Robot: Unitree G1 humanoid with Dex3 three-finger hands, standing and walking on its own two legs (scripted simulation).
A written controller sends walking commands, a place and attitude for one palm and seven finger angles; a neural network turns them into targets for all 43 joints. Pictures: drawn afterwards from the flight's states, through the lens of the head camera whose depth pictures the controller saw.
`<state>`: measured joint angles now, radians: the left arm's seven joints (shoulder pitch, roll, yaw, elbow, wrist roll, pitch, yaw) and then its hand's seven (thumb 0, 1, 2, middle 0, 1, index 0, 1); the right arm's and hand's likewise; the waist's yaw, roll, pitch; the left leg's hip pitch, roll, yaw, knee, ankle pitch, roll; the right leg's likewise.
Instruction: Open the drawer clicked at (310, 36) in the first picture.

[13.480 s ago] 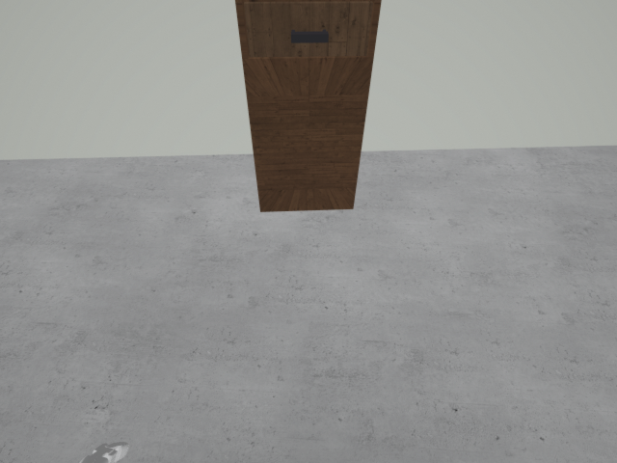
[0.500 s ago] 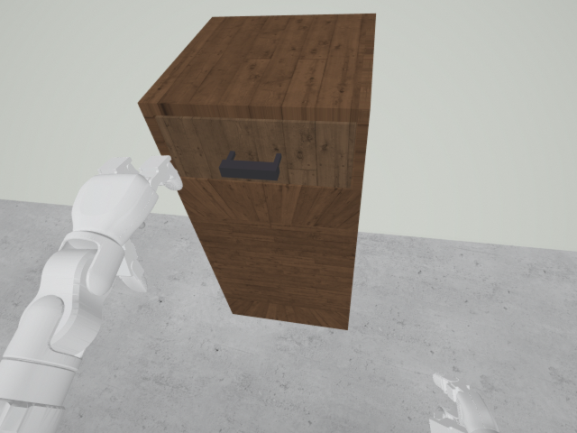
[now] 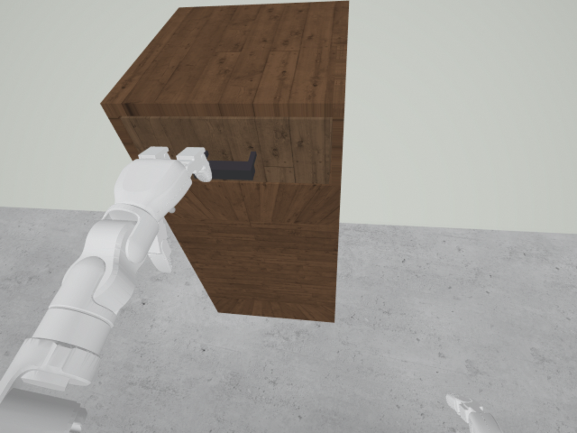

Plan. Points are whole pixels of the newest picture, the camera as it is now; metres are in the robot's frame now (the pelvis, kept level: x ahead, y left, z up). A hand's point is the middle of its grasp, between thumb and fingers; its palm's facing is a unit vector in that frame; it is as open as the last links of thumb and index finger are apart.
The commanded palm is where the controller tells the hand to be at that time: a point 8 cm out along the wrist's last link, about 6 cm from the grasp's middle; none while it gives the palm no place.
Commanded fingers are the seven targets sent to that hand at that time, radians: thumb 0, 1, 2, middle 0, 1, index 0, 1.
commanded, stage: move the hooked fingers above the handle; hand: left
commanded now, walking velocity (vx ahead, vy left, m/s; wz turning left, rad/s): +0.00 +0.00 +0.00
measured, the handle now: (226, 162) +0.57 +0.19 +0.03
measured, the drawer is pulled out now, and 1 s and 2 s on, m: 0.00 0.00 0.00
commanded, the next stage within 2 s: none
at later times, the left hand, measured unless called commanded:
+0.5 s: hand (205, 189) +0.44 +0.18 +0.09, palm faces -0.07 -0.03 -1.00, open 13.8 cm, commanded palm +0.44 +0.20 +0.16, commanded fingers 0.00 -0.50 0.30 -0.30 -1.20 -0.30 -1.20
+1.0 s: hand (245, 161) +0.52 +0.13 +0.07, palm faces -0.04 -0.06 -1.00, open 13.8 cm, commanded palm +0.52 +0.18 +0.14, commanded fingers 0.00 -0.50 0.30 -0.30 -1.20 -0.30 -1.20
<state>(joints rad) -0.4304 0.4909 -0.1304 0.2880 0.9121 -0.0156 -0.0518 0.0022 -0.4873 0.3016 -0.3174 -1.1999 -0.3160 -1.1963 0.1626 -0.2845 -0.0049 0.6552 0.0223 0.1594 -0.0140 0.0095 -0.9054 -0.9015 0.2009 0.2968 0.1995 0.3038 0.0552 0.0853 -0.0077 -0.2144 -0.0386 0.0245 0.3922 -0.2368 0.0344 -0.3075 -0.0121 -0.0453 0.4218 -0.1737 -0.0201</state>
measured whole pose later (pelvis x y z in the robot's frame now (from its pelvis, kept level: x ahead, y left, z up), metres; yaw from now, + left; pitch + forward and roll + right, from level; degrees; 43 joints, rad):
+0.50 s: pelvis +0.02 +0.00 +0.00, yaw +0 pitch +7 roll +0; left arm -0.63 0.44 -0.19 0.55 0.94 -0.05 0.00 0.00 -0.49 0.30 -0.32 -1.20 -0.32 -1.20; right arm 0.18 -0.27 -0.02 0.65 0.03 0.16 -0.03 0.01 -0.91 -0.90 0.20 0.30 0.20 0.30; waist 0.03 0.07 -0.04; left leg -0.29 -0.04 0.02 0.45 -0.29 0.03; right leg -0.38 -0.01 -0.05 0.49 -0.23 -0.02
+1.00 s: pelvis +0.02 +0.00 -0.01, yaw -1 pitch +14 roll +0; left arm -0.93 0.40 -0.14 0.94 1.02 -0.10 0.14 0.00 -0.49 0.30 -0.35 -1.21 -0.32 -1.20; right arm 0.31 -0.26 -0.04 0.70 0.00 0.14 -0.03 0.01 -0.91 -0.90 0.20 0.30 0.20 0.30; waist -0.09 0.05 -0.07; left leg -0.47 -0.03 0.04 0.56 -0.34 0.04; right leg -0.56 -0.01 -0.03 0.57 -0.25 -0.02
